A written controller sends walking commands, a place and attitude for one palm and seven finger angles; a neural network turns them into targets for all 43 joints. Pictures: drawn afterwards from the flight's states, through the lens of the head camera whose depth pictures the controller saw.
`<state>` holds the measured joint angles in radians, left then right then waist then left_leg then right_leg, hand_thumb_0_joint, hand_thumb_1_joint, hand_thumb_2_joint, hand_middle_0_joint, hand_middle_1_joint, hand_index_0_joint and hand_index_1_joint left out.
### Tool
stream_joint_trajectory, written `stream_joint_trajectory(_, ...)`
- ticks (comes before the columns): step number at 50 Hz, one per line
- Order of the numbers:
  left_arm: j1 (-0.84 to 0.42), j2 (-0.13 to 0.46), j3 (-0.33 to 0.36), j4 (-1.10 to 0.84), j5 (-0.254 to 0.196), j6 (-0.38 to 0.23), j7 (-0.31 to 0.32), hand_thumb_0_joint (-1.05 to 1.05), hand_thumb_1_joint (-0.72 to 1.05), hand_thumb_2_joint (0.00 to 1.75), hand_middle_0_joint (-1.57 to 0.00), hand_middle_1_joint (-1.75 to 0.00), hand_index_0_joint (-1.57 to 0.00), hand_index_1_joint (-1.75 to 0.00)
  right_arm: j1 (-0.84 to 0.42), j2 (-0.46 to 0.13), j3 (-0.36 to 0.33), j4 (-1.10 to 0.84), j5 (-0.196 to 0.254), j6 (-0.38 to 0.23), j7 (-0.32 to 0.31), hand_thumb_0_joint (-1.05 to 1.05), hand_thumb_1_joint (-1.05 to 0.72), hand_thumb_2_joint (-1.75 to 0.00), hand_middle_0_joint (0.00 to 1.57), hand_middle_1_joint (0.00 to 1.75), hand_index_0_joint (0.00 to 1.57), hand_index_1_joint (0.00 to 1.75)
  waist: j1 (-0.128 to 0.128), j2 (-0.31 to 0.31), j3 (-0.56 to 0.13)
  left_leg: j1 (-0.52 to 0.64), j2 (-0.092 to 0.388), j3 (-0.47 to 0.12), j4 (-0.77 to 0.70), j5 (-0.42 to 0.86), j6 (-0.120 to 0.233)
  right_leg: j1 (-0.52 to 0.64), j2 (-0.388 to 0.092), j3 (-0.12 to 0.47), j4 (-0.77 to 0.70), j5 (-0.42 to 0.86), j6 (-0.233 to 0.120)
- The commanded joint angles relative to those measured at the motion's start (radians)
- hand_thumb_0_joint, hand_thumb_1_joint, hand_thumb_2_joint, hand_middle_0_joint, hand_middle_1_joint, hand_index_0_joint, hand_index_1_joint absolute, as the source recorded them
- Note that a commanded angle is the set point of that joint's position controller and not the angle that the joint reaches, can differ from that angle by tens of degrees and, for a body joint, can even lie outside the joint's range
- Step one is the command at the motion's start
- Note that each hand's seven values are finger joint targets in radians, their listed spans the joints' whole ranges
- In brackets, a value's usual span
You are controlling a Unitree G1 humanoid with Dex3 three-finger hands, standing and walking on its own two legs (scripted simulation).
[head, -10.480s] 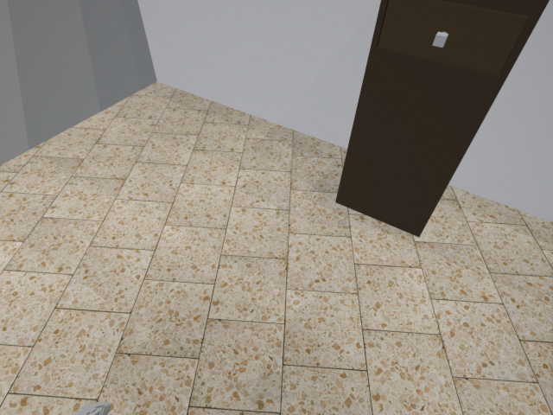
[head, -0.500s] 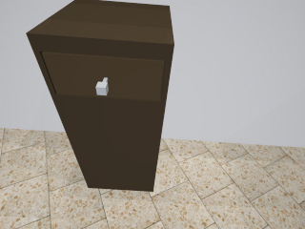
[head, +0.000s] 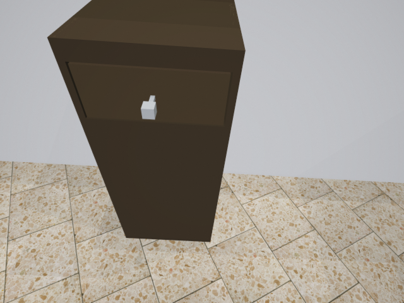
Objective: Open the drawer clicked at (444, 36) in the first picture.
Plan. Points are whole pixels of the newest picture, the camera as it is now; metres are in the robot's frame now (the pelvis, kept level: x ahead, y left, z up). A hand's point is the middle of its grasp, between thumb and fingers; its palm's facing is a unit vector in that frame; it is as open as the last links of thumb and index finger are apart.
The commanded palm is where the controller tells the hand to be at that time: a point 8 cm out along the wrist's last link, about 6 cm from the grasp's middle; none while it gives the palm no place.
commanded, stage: come to a stop and stand still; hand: left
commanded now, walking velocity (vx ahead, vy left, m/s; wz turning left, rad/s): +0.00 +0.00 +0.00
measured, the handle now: (150, 106) +0.54 +0.17 +0.11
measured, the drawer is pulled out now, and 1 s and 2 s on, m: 0.00 0.00 0.00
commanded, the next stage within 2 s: look again from close up in 0.28 s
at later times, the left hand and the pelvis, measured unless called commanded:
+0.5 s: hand out of the picture -0.04 +0.16 -0.18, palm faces +0.06 -0.99 -0.14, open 7.4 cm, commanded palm none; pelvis +0.00 +0.01 +0.00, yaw +0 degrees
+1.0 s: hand out of the picture +0.00 +0.15 -0.17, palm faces -0.01 -0.99 -0.14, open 7.4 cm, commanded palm +0.11 +0.20 -0.06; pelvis +0.01 +0.01 +0.00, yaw -1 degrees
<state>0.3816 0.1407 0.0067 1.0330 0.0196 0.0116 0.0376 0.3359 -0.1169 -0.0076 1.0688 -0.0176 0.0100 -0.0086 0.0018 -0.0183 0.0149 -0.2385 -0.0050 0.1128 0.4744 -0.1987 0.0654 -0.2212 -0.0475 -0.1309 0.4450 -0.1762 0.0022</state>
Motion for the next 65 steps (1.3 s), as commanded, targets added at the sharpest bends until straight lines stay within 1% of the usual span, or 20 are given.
stream_joint_trajectory(1, 0.071, 0.058, 0.009, -0.022, 0.006, -0.022, 0.008, 0.0, 0.9, 0.9, -0.2, -0.3, -0.2, -0.3, 0.031, -0.118, -0.022, -0.035, 0.002, -0.011, -0.009, 0.0, -0.9, -0.9, 0.2, 0.3, 0.2, 0.3, 0.004, 0.053, 0.095, -0.136, 0.131, -0.193, -0.227, -0.274, -0.017, 0.008, -0.053, 0.096, -0.083, -0.112, -0.011)
stream_joint_trajectory(3, 0.084, 0.046, 0.009, -0.011, 0.008, -0.023, 0.008, 0.0, 0.9, 0.9, -0.2, -0.3, -0.2, -0.3, 0.033, -0.118, -0.023, -0.031, 0.002, -0.01, -0.01, 0.0, -0.9, -0.9, 0.2, 0.3, 0.2, 0.3, 0.003, 0.032, 0.099, -0.14, 0.128, -0.192, -0.227, -0.282, -0.016, 0.001, -0.054, 0.098, -0.085, -0.123, -0.008)
stream_joint_trajectory(15, 0.121, 0.018, 0.009, 0.031, 0.009, -0.028, 0.01, 0.0, 0.9, 0.9, -0.2, -0.3, -0.2, -0.3, 0.041, -0.107, -0.023, -0.008, 0.003, -0.014, -0.011, 0.0, -0.9, -0.9, 0.2, 0.3, 0.2, 0.3, 0.002, 0.041, 0.089, -0.121, 0.127, -0.193, -0.237, -0.267, -0.015, -0.013, -0.06, 0.101, -0.08, -0.105, -0.006)
stream_joint_trajectory(30, 0.106, 0.014, 0.007, 0.038, 0.004, -0.035, 0.013, 0.0, 0.9, 0.9, -0.2, -0.3, -0.2, -0.3, 0.056, -0.082, -0.016, 0.019, 0.005, -0.022, -0.012, 0.0, -0.9, -0.9, 0.2, 0.3, 0.2, 0.3, 0.002, 0.022, 0.081, -0.087, 0.12, -0.167, -0.213, -0.165, -0.021, 0.002, -0.071, 0.115, -0.091, -0.049, -0.011)
stream_joint_trajectory(47, 0.087, 0.011, 0.007, 0.043, 0.005, -0.033, 0.013, 0.0, 0.9, 0.9, -0.2, -0.3, -0.2, -0.3, 0.062, -0.076, -0.015, 0.034, 0.005, -0.021, -0.013, 0.0, -0.9, -0.9, 0.2, 0.3, 0.2, 0.3, 0.001, 0.024, 0.098, -0.084, 0.123, -0.167, -0.23, -0.183, -0.025, 0.004, -0.068, 0.112, -0.097, -0.054, -0.008)
stream_joint_trajectory(48, 0.083, 0.085, -0.008, 0.062, 0.015, -0.038, 0.042, 0.0, 0.9, 0.9, -0.2, -0.3, -0.2, -0.3, -0.064, -0.123, -0.006, -0.059, 0.006, -0.034, -0.006, 0.0, -0.9, -0.9, 0.2, 0.3, 0.2, 0.3, 0.034, -0.049, 0.145, -0.132, 0.119, -0.099, -0.02, -0.083, -0.059, -0.045, -0.094, 0.127, -0.064, 0.04, -0.03)
stream_joint_trajectory(49, -0.663, 0.272, -0.119, -1.536, 0.084, -0.216, 0.052, 0.0, 0.88, 0.89, -0.2, -0.32, -0.2, -0.32, -0.049, -0.279, 0.027, -0.468, 0.078, -0.182, -0.054, 0.0, -0.9, -0.9, 0.2, 0.3, 0.2, 0.3, -0.103, 0.295, -0.423, 0.218, 0.053, -0.154, -0.142, -0.084, -0.038, 0.032, 0.039, 0.114, 0.09, -0.05, -0.032)
stream_joint_trajectory(50, -0.291, 0.291, -0.03, -1.269, 0.107, -0.127, 0.149, 0.0, 0.85, 0.88, -0.2, -0.33, -0.2, -0.33, -0.165, -0.231, 0.039, -0.379, 0.088, -0.299, -0.094, 0.0, -0.9, -0.9, 0.2, 0.3, 0.2, 0.3, 0.013, 0.379, -0.337, 0.203, 0.106, -0.232, -0.231, -0.224, -0.089, -0.093, 0.043, 0.061, 0.197, -0.167, -0.051)
stream_joint_trajectory(51, -0.241, 0.228, -0.025, -1.212, 0.064, -0.056, 0.214, 0.0, 0.83, 0.87, -0.21, -0.34, -0.21, -0.34, -0.146, -0.226, 0.001, -0.323, 0.093, -0.342, -0.103, 0.0, -0.9, -0.9, 0.2, 0.3, 0.2, 0.3, -0.011, 0.331, -0.215, 0.061, 0.102, -0.233, -0.257, -0.352, -0.114, -0.143, 0.052, 0.039, 0.235, -0.21, -0.039)
stream_joint_trajectory(52, 0.117, 0.06, -0.148, -0.974, 0.095, 0.062, 0.222, 0.0, 0.81, 0.86, -0.21, -0.36, -0.21, -0.36, -0.096, -0.172, 0.009, -0.293, 0.116, -0.343, -0.092, 0.0, -0.9, -0.9, 0.2, 0.3, 0.2, 0.3, 0.0, 0.196, -0.114, 0.011, 0.078, -0.221, -0.23, -0.357, -0.084, -0.19, 0.047, 0.041, 0.209, -0.207, -0.033)
stream_joint_trajectory(53, -0.013, 0.03, -0.205, -1.199, 0.094, 0.071, 0.221, 0.0, 0.78, 0.85, -0.21, -0.37, -0.21, -0.37, -0.104, -0.183, 0.003, -0.367, 0.119, -0.357, -0.088, 0.0, -0.9, -0.9, 0.2, 0.3, 0.2, 0.3, -0.011, 0.17, -0.061, -0.045, 0.062, -0.204, -0.192, -0.347, -0.07, -0.166, 0.044, 0.044, 0.181, -0.169, -0.025)
stream_joint_trajectory(54, 0.006, 0.045, -0.227, -1.249, 0.174, 0.07, 0.229, 0.0, 0.76, 0.84, -0.21, -0.39, -0.21, -0.39, -0.128, -0.203, -0.008, -0.393, 0.117, -0.389, -0.092, 0.0, -0.9, -0.9, 0.2, 0.3, 0.2, 0.3, -0.017, 0.144, -0.06, -0.045, 0.065, -0.191, -0.14, -0.328, -0.055, -0.189, 0.045, 0.066, 0.147, -0.164, -0.028)
stream_joint_trajectory(56, 0.039, 0.089, -0.262, -1.322, 0.317, 0.072, 0.259, 0.0, 0.71, 0.82, -0.21, -0.42, -0.21, -0.42, -0.148, -0.241, 0.001, -0.459, 0.083, -0.419, -0.077, 0.0, -0.9, -0.9, 0.2, 0.3, 0.2, 0.3, -0.031, 0.11, -0.017, -0.092, 0.044, -0.238, -0.094, -0.34, -0.047, -0.224, 0.047, 0.11, 0.122, -0.194, -0.043)
stream_joint_trajectory(57, -0.033, 0.126, -0.269, -1.357, 0.405, 0.067, 0.279, 0.0, 0.69, 0.81, -0.22, -0.43, -0.22, -0.43, -0.161, -0.259, 0.004, -0.482, 0.051, -0.412, -0.071, 0.0, -0.9, -0.9, 0.2, 0.3, 0.2, 0.3, -0.056, 0.009, 0.004, -0.123, 0.038, -0.276, -0.076, -0.377, -0.043, -0.26, 0.053, 0.151, 0.101, -0.249, -0.046)
stream_joint_trajectory(58, -0.008, 0.122, -0.266, -1.29, 0.497, 0.067, 0.302, 0.0, 0.67, 0.8, -0.22, -0.45, -0.22, -0.45, -0.167, -0.258, -0.014, -0.501, 0.029, -0.391, -0.063, 0.0, -0.9, -0.9, 0.2, 0.3, 0.2, 0.3, -0.058, -0.109, 0.039, -0.161, 0.03, -0.276, -0.039, -0.366, -0.037, -0.306, 0.056, 0.16, 0.09, -0.302, -0.05)
stream_joint_trajectory(59, 0.078, 0.117, -0.244, -1.195, 0.581, 0.072, 0.321, 0.0, 0.64, 0.79, -0.22, -0.47, -0.22, -0.47, -0.187, -0.261, -0.032, -0.531, 0.014, -0.357, -0.048, 0.0, -0.9, -0.9, 0.2, 0.3, 0.2, 0.3, -0.035, -0.212, 0.073, -0.193, 0.015, -0.243, -0.007, -0.32, -0.036, -0.323, 0.06, 0.157, 0.068, -0.358, -0.052)
stream_joint_trajectory(60, 0.21, 0.105, -0.225, -1.129, 0.658, 0.075, 0.33, 0.0, 0.62, 0.78, -0.22, -0.48, -0.22, -0.48, -0.221, -0.265, -0.044, -0.576, -0.004, -0.315, -0.027, 0.0, -0.9, -0.9, 0.2, 0.3, 0.2, 0.3, 0.009, -0.273, 0.08, -0.205, -0.005, -0.2, 0.023, -0.261, -0.037, -0.311, 0.06, 0.16, 0.046, -0.401, -0.056)
stream_joint_trajectory(61, 0.353, 0.129, -0.175, -1.04, 0.72, 0.071, 0.333, 0.0, 0.6, 0.77, -0.22, -0.5, -0.22, -0.5, -0.248, -0.265, -0.053, -0.597, -0.006, -0.261, -0.003, 0.0, -0.9, -0.9, 0.2, 0.3, 0.2, 0.3, 0.061, -0.29, 0.093, -0.228, -0.019, -0.162, 0.043, -0.19, -0.042, -0.279, 0.057, 0.193, 0.018, -0.392, -0.064)
stream_joint_trajectory(62, 0.406, 0.141, -0.152, -1.038, 0.77, 0.058, 0.321, 0.0, 0.57, 0.76, -0.22, -0.51, -0.22, -0.51, -0.28, -0.262, -0.045, -0.621, -0.006, -0.194, 0.016, 0.0, -0.9, -0.9, 0.2, 0.3, 0.2, 0.3, 0.097, -0.306, 0.052, -0.221, -0.027, -0.13, 0.043, -0.124, -0.048, -0.221, 0.06, 0.21, 0.026, -0.332, -0.07)
stream_joint_trajectory(65, 0.357, 0.249, -0.038, -1.156, 0.894, 0.009, 0.313, 0.0, 0.5, 0.73, -0.23, -0.55, -0.23, -0.55, -0.366, -0.237, -0.035, -0.7, -0.008, -0.038, 0.056, 0.0, -0.9, -0.9, 0.2, 0.3, 0.2, 0.3, 0.146, -0.251, -0.047, -0.229, -0.028, -0.081, 0.057, 0.007, -0.054, -0.109, 0.059, 0.239, 0.106, -0.081, -0.081)
